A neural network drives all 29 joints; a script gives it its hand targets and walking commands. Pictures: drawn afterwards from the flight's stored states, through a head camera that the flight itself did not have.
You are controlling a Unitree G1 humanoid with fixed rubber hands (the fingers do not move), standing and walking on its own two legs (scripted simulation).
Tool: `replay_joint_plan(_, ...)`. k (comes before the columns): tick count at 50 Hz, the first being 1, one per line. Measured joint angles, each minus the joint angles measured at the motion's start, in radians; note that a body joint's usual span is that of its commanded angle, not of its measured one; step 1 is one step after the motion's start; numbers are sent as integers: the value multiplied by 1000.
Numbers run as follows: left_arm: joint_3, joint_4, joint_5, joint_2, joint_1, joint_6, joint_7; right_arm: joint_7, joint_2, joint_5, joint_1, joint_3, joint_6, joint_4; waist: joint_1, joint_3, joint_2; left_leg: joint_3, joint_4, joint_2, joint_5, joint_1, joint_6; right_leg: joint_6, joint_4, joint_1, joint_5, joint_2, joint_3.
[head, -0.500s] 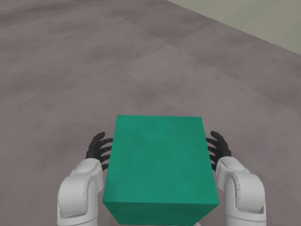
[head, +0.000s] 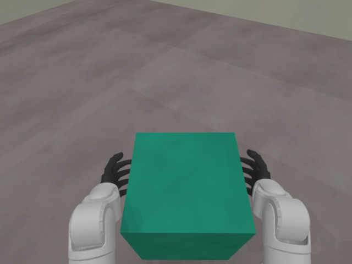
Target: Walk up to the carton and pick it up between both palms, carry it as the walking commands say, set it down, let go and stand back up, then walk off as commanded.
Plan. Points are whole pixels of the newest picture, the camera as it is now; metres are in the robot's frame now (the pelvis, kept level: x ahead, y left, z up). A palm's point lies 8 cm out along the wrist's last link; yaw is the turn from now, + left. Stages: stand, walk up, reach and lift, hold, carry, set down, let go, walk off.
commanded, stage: carry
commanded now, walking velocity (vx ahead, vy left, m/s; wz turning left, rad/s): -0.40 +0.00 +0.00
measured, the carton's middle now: (185, 200) +0.28 -0.01 +0.01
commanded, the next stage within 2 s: none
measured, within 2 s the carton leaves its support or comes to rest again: neither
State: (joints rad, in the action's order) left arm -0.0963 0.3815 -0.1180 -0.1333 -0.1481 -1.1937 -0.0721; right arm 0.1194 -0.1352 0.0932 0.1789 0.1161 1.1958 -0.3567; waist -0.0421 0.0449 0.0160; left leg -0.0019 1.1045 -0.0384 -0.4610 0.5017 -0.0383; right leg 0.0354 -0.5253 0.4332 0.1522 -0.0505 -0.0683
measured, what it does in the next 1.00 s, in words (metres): walks backwards: left foot, then right foot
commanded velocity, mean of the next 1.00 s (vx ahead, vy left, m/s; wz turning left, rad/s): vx -0.23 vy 0.00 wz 0.00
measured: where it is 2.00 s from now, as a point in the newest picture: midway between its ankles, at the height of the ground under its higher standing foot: outside the picture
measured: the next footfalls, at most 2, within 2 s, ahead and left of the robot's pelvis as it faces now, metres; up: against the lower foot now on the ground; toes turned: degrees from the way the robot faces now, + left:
left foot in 0.12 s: -0.10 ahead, +0.12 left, +0.00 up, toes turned +6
right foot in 0.54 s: -0.30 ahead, -0.11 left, +0.00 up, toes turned -4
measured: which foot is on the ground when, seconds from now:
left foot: up 0.00-0.10, down 0.12-0.54, up 0.56-0.86, down 0.88-1.00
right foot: down 0.00-0.16, up 0.18-0.52, down 0.54-0.92, up 0.94-1.00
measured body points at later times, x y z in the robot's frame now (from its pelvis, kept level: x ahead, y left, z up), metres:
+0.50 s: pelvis -0.26 +0.01 +0.00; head -0.25 +0.01 +0.45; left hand +0.02 +0.17 +0.08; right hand +0.03 -0.13 +0.08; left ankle -0.13 +0.12 -0.73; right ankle -0.32 -0.11 -0.71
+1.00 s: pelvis -0.47 +0.01 +0.00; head -0.48 +0.02 +0.45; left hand -0.21 +0.18 +0.07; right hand -0.19 -0.12 +0.08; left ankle -0.49 +0.11 -0.73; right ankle -0.39 -0.12 -0.71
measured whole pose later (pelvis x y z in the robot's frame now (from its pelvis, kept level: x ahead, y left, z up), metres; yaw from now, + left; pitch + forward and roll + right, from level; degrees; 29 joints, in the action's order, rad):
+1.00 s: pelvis -0.47 +0.01 +0.00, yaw +2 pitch +4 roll +0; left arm -0.12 0.35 -0.11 -0.13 -0.11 -1.22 -0.08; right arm 0.11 -0.13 0.12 0.16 0.08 1.20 -0.28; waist 0.01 0.11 -0.03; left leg 0.08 0.48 0.00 -0.26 0.28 0.03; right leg -0.03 -0.67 0.52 0.30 -0.05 -0.06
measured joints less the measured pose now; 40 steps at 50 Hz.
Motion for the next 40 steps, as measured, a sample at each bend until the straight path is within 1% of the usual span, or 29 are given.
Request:
replay_joint_plan(2, -3, -4, -1, -1, -10, -2, 1, 0, -1, 1, 5, 4, 1, 0, 3, 8, -14, 21, -164, 12, -42, -85, 15, -1, 20, 33, -43, -6, -8)
replay_joint_plan(4, -2, -5, -5, -2, -17, -2, 2, -1, -2, -1, 9, 10, -2, 1, 11, 11, -31, 41, -334, 17, -50, -164, 31, -5, 47, 64, -93, -14, -16)
replay_joint_plan(6, 0, -3, -8, -2, -16, 0, 2, -5, -2, 0, 12, 13, -6, 4, 18, 12, -44, 68, -536, 24, 27, -247, 43, -12, 70, 98, -145, -19, -24)
replay_joint_plan(7, -6, -3, -8, -1, -15, 3, 2, -7, -3, 1, 12, 6, -15, 15, 23, 2, -74, 83, -586, 8, 104, -253, 51, -17, 69, 115, -165, -38, -15)
replay_joint_plan(8, -9, -3, -6, 1, 0, 5, 2, -10, -3, 6, 6, -4, -23, 29, 27, -6, -89, 87, -581, -1, 136, -235, 61, -34, 38, 134, -77, -42, -3)
replay_joint_plan(9, -9, 2, -3, 3, 19, 4, 0, -12, -1, 8, -4, -16, -24, 38, 34, -12, -81, 84, -566, 8, 148, -214, 69, -48, -56, 168, 65, -26, 7)
replay_joint_plan(10, -8, 8, 1, 4, 35, 0, -3, -12, 1, 8, -15, -26, -22, 38, 40, -20, -65, 77, -555, 26, 155, -197, 73, -54, -194, 206, 170, 1, 23)
replay_joint_plan(11, -7, 15, 6, 5, 44, -6, -6, -12, 2, 9, -28, -34, -19, 32, 47, -26, -51, 69, -551, 43, 165, -183, 75, -57, -336, 238, 220, 28, 37)
replay_joint_plan(13, -2, 30, 17, 5, 46, -16, -13, -14, 4, 9, -44, -37, -15, 10, 64, -35, -36, 54, -554, 68, 195, -158, 73, -62, -569, 273, 228, 65, 53)
replay_joint_plan(14, 1, 33, 20, 5, 40, -17, -16, -16, 4, 10, -44, -32, -15, 1, 71, -37, -32, 50, -557, 76, 213, -145, 72, -68, -651, 274, 223, 75, 56)
replay_joint_plan(16, 8, 35, 22, 4, 23, -16, -25, -22, 2, 14, -35, -20, -17, -10, 81, -36, -27, 44, -564, 87, 249, -118, 72, -80, -728, 243, 228, 81, 57)
replay_joint_plan(17, 10, 35, 21, 3, 15, -15, -27, -25, 2, 15, -29, -13, -17, -13, 83, -33, -25, 44, -569, 90, 267, -103, 73, -84, -719, 213, 237, 79, 54)
replay_joint_plan(19, 11, 34, 20, 2, -1, -14, -30, -30, 0, 16, -16, -1, -17, -17, 84, -19, -18, 45, -583, 95, 305, -74, 73, -88, -634, 137, 267, 73, 45)
replay_joint_plan(21, 8, 27, 19, 0, -11, -14, -30, -33, -1, 19, -5, 7, -15, -11, 79, -1, -7, 48, -604, 99, 347, -43, 72, -85, -506, 54, 303, 70, 31)
replay_joint_plan(24, -4, 6, 22, -1, -20, -14, -29, -35, -3, 29, 7, 8, -10, 7, 67, 23, 16, 53, -645, 106, 419, 0, 67, -65, -271, -73, 335, 71, 6)
replay_joint_plan(26, -10, -9, 22, -2, -23, -13, -24, -35, -3, 37, 8, 5, -6, 14, 59, 32, 29, 59, -668, 107, 468, 29, 61, -51, -66, -167, 280, 68, -20)
replay_joint_plan(27, -11, -15, 21, -2, -24, -10, -21, -35, -2, 40, 8, 4, -5, 16, 58, 34, 36, 62, -665, 109, 486, 49, 55, -42, 20, -197, 222, 68, -24)
replay_joint_plan(28, -5, -34, 19, -3, -20, -1, -19, -35, 0, 41, 1, 8, -8, 24, 57, 26, 55, 48, -638, 115, 425, 67, 39, -30, 20, -182, 180, 78, -26)
replay_joint_plan(29, 3, -49, 17, -2, -11, 0, -18, -35, 2, 40, -17, 7, -8, 29, 55, 21, 51, 40, -551, 102, 279, 93, 23, -19, -4, -159, 167, 72, -20)
replay_joint_plan(30, 13, -57, 15, 0, 0, -5, -17, -33, 4, 36, -36, 5, -4, 30, 50, 16, 37, 29, -414, 75, 153, 125, 17, -12, -20, -142, 161, 57, -12)
replay_joint_plan(31, 22, -56, 13, 2, 12, -11, -17, -27, 5, 30, -51, 3, 1, 27, 42, 10, 25, 14, -266, 47, 86, 152, 15, -10, -22, -134, 152, 42, -5)
replay_joint_plan(33, 30, -36, 8, 3, 33, -16, -14, -17, 6, 12, -60, -2, 9, 15, 25, 0, 18, -6, -24, 7, 73, 178, 8, -10, -11, -118, 122, 24, 5)
replay_joint_plan(34, 29, -23, 5, 4, 38, -16, -11, -12, 6, 4, -57, -3, 10, 9, 17, -2, 17, -10, 52, -2, 83, 172, 2, -11, -6, -107, 104, 20, 9)
replay_joint_plan(35, 26, -12, 3, 3, 39, -14, -9, -7, 5, -2, -51, -4, 9, 5, 10, -1, 17, -11, 91, -5, 86, 155, -4, -10, -3, -94, 88, 17, 12)
replay_joint_plan(37, 19, 0, 1, 3, 36, -9, -4, -1, 5, -6, -39, -8, 6, 1, 3, 13, 15, 0, 66, 3, 66, 93, -12, -8, 5, -64, 56, 15, 13)
replay_joint_plan(38, 17, 0, -1, 3, 32, -8, -4, 1, 4, -5, -34, -10, 6, 1, 2, 23, 12, 10, 12, 12, 41, 53, -12, -7, 8, -47, 42, 14, 12)
replay_joint_plan(40, 11, -4, -2, 2, 21, -9, -2, 2, 3, -3, -25, -7, 7, 3, 4, 46, 1, 30, -149, 27, -21, -40, -3, -6, 14, -15, 14, 9, 5)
